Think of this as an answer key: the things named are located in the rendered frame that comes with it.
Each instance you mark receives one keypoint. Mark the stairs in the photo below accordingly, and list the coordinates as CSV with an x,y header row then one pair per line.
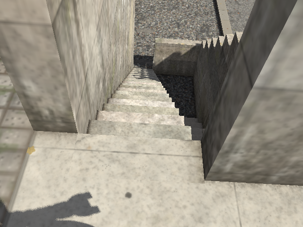
x,y
140,107

